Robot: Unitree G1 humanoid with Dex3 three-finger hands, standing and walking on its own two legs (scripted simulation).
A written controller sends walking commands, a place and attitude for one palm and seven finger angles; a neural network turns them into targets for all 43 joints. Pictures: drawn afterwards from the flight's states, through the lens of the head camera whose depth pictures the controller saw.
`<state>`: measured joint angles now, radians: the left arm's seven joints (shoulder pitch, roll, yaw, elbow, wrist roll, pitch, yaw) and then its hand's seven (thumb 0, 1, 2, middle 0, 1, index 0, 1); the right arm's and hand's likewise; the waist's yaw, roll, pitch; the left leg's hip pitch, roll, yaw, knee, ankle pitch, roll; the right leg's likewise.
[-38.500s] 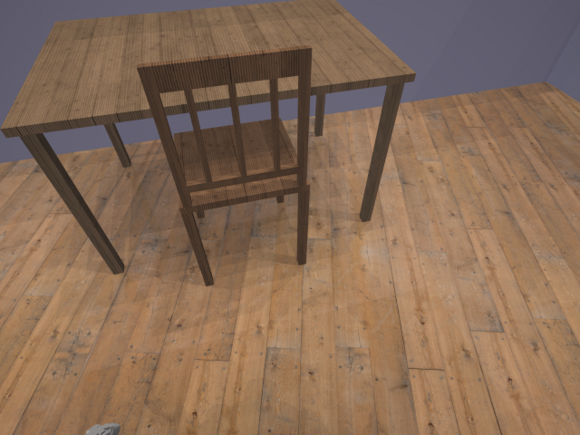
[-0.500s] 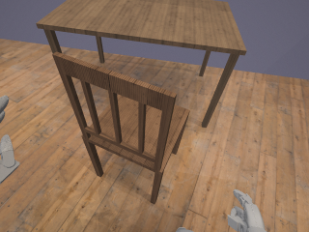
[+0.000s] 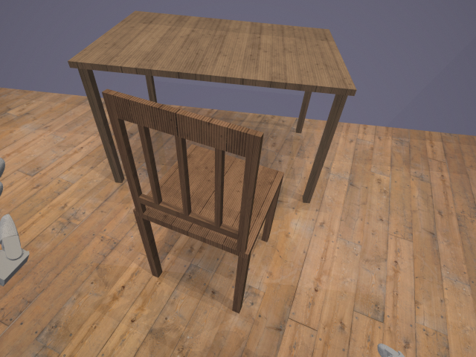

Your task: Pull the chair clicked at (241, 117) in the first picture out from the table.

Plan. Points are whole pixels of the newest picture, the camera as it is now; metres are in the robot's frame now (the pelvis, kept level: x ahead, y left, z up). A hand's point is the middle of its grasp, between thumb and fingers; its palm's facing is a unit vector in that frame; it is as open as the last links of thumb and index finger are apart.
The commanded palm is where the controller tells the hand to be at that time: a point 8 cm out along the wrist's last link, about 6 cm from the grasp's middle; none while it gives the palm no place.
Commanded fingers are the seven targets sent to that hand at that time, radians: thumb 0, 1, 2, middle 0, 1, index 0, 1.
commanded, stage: stop stepping back and stand still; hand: left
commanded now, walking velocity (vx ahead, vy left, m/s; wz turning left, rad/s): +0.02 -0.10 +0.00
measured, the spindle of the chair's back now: (184, 178) +0.58 +0.16 -0.07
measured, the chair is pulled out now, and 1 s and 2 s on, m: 0.46 0.46 0.46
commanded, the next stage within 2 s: let the arm hang, fingers relaxed in 0.32 s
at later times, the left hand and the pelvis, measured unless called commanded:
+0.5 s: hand (53, 282) +0.21 +0.28 +0.07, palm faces +0.33 -0.82 -0.47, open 7.4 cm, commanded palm none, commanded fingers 0.00 0.90 0.90 -0.20 -0.30 -0.20 -0.30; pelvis +0.00 +0.01 +0.00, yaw +0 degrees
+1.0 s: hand out of the picture +0.02 +0.21 -0.16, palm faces +0.01 -0.97 -0.24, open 7.2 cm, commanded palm none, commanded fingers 0.00 0.90 0.90 -0.20 -0.30 -0.20 -0.30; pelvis +0.00 +0.01 +0.01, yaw +0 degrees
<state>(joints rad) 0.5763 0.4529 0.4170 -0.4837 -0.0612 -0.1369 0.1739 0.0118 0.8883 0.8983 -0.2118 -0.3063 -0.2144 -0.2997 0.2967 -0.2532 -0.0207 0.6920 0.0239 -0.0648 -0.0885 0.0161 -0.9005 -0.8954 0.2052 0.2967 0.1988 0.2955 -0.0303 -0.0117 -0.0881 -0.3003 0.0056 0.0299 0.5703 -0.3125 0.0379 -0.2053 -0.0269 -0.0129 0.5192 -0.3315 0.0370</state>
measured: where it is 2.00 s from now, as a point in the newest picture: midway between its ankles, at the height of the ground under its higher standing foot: outside the picture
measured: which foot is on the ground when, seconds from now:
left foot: down 0.00-1.00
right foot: down 0.00-1.00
